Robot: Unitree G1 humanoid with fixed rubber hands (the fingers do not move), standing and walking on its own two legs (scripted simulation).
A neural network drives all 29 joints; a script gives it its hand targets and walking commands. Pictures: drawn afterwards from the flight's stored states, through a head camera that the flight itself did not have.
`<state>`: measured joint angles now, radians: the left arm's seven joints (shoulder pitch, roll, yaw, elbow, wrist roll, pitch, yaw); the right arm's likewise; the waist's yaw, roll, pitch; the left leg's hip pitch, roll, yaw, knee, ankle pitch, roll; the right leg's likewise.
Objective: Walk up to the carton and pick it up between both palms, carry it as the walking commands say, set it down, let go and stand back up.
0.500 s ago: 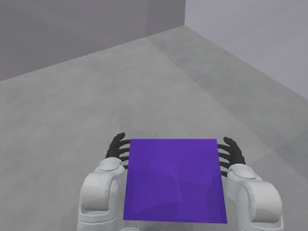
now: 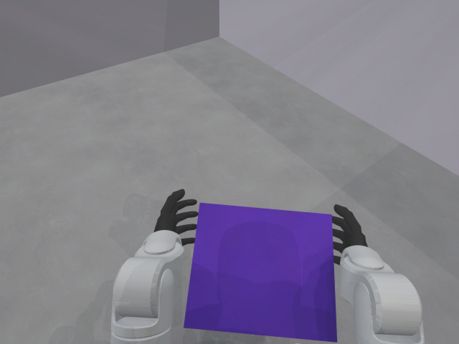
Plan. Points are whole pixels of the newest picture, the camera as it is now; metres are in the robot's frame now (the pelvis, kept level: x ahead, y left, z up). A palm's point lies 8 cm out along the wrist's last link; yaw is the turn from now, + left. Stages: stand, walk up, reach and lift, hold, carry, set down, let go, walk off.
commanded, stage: carry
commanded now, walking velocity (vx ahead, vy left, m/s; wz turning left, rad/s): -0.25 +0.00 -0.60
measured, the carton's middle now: (254, 268) +0.26 +0.01 +0.00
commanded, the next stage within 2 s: none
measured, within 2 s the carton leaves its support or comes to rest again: neither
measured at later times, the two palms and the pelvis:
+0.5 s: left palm out of the picture +0.12 +0.05 +0.07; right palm out of the picture +0.04 -0.21 +0.09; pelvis -0.18 +0.00 -0.02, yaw -18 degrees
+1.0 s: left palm out of the picture -0.05 -0.03 +0.07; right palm out of the picture -0.24 -0.23 +0.07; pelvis -0.34 +0.05 -0.01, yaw -38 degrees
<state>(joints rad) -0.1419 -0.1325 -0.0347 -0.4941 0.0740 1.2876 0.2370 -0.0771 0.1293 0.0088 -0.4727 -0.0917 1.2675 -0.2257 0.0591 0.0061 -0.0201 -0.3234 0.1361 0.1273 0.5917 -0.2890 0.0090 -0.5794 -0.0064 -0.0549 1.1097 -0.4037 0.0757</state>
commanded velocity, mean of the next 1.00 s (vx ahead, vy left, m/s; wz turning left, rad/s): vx -0.25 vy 0.00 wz -0.60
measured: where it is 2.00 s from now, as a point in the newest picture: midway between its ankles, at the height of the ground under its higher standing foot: outside the picture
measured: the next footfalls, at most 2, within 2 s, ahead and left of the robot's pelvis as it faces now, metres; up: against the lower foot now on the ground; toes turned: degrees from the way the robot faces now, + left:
right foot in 0.12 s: -0.04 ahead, -0.16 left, +0.00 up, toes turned -12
left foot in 0.48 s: -0.12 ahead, +0.10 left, +0.00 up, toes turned -15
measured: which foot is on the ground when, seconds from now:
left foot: down 0.00-0.14, up 0.16-0.46, down 0.48-0.82, up 0.84-1.00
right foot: up 0.00-0.10, down 0.12-0.48, up 0.50-0.80, down 0.82-1.00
